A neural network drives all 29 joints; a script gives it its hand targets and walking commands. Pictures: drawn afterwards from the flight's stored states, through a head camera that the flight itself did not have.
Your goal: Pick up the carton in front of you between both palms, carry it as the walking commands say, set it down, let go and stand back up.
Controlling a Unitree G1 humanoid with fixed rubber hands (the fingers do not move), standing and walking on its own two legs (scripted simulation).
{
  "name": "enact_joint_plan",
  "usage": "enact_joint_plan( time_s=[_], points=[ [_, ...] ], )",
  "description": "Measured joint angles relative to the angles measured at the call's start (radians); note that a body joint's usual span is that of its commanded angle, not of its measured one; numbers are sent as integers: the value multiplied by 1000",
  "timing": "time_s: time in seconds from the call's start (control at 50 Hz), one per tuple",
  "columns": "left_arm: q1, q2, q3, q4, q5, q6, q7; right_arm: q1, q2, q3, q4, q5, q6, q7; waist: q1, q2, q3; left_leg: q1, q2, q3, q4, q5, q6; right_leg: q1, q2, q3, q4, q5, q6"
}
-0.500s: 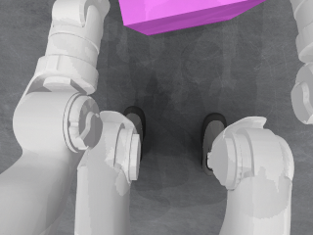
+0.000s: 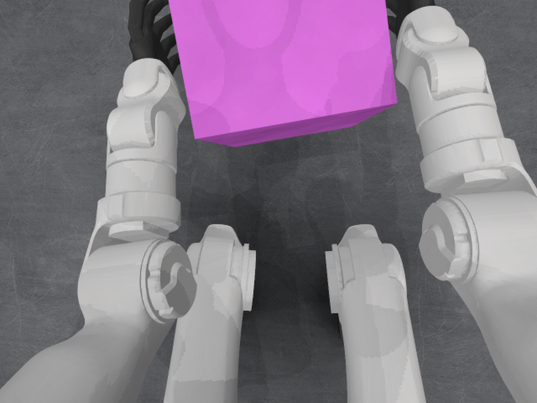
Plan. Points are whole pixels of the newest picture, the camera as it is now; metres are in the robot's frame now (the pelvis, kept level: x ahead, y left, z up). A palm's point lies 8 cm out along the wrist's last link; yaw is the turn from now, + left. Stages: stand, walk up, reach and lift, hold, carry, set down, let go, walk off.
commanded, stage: reach and lift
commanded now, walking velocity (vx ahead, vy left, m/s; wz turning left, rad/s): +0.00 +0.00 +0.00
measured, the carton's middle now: (281, 58) +0.55 +0.00 -0.17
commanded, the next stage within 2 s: none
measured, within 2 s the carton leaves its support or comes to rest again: neither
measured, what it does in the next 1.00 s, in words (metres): rises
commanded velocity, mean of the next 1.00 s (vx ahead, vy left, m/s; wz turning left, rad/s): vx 0.00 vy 0.00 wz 0.00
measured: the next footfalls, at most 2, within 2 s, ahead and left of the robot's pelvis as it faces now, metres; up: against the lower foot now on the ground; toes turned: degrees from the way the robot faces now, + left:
none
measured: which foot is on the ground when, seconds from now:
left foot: down 0.00-1.00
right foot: down 0.00-1.00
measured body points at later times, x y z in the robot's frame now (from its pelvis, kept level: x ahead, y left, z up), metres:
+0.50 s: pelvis -0.01 +0.01 +0.11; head +0.26 -0.02 +0.47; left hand +0.50 +0.14 +0.05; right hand +0.52 -0.16 +0.05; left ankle +0.11 +0.14 -0.37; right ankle +0.10 -0.12 -0.37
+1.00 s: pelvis +0.04 +0.01 +0.25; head +0.19 -0.01 +0.67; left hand +0.46 +0.15 +0.21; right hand +0.46 -0.16 +0.21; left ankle +0.11 +0.14 -0.37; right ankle +0.10 -0.12 -0.37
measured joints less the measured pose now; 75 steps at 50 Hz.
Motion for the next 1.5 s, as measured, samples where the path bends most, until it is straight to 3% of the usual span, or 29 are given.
enact_joint_plan(
  time_s=[0.12, 0.22, 0.5, 0.7, 1.18, 1.5],
  points=[
    [20, -66, 136, 30, 180, 35, -57, 35, 68, -162, 47, -164, 20, 44, 2, -14, -119, 58, 10, 3, -130, 52, 24, 59, 11, 12, -140, 60, 6],
    [38, -87, 163, 1, 240, 58, -78, 61, 100, -219, 25, -222, 30, 61, 1, -22, -152, 100, 7, -4, -222, 93, 28, 103, 12, 15, -236, 102, 5],
    [176, -111, 90, -119, 207, 107, -88, 239, 173, -204, -164, -201, 85, 60, -9, -12, -231, 257, 0, -20, -392, 109, 35, 269, 2, 19, -411, 112, 5],
    [358, -142, 41, -113, 198, 80, -93, 444, 237, -193, -204, -194, 66, 47, -7, -17, -308, 494, 11, -24, -552, 98, 50, 506, -2, 29, -574, 103, -4],
    [706, -193, -65, -144, 210, 42, -116, 838, 350, -166, -306, -195, 24, 40, -24, -21, -286, 1182, 31, -57, -1047, 191, 81, 1203, -29, 43, -1080, 195, -24],
    [928, -211, -169, -254, 218, 140, -129, 1084, 391, -89, -452, -193, 124, 39, -34, -19, -221, 1752, 56, -67, -1463, 311, 103, 1777, -59, 58, -1503, 316, -33]
  ],
)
